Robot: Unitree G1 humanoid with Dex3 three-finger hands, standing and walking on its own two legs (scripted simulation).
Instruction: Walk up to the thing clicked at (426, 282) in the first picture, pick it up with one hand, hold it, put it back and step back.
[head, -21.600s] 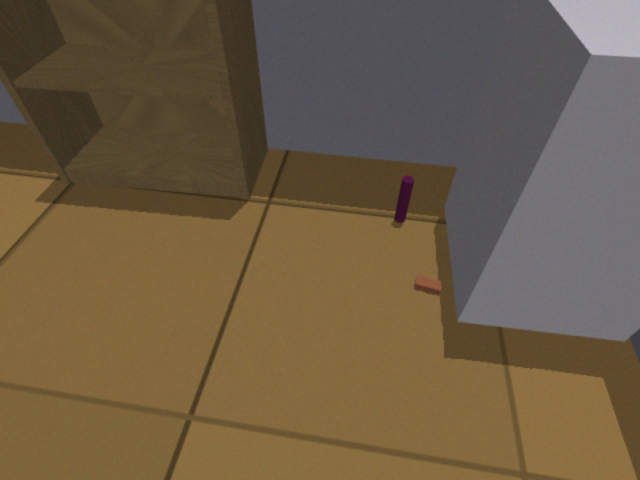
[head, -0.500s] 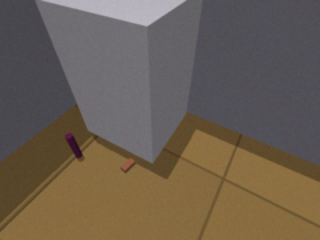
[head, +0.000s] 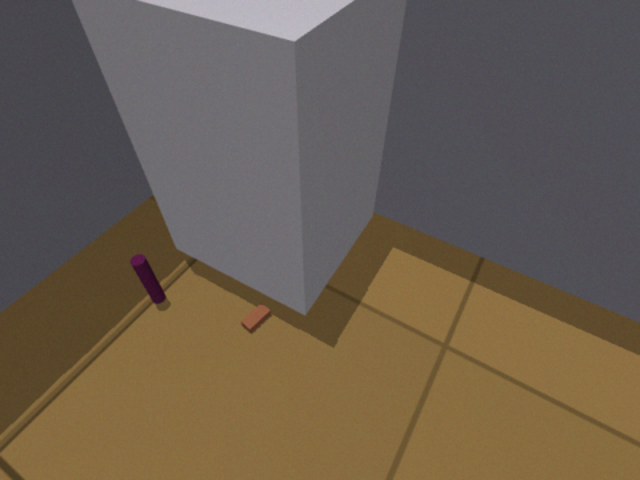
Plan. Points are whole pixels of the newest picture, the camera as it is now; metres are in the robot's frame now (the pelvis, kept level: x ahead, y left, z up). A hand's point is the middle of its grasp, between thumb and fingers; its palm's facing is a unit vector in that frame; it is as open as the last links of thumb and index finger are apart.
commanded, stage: stand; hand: left
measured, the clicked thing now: (256, 317) +0.76 +0.25 -0.76
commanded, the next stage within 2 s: walk up in 0.82 s
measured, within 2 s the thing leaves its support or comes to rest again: neither
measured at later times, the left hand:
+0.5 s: hand out of the picture +0.04 +0.25 -0.16, palm faces -0.04 -0.94 -0.33, open 7.4 cm
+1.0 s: hand out of the picture +0.05 +0.27 -0.15, palm faces +0.05 -0.94 -0.34, open 7.4 cm
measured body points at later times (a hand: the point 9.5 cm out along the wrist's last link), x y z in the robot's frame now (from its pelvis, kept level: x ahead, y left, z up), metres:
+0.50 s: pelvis -0.03 +0.00 +0.00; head -0.02 +0.00 +0.45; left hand +0.04 +0.30 -0.13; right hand +0.03 -0.31 -0.13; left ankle +0.01 +0.12 -0.74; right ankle -0.03 -0.13 -0.74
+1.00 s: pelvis +0.01 +0.00 +0.00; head +0.01 +0.00 +0.45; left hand +0.05 +0.32 -0.13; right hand +0.07 -0.32 -0.13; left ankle +0.02 +0.12 -0.72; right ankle -0.03 -0.12 -0.74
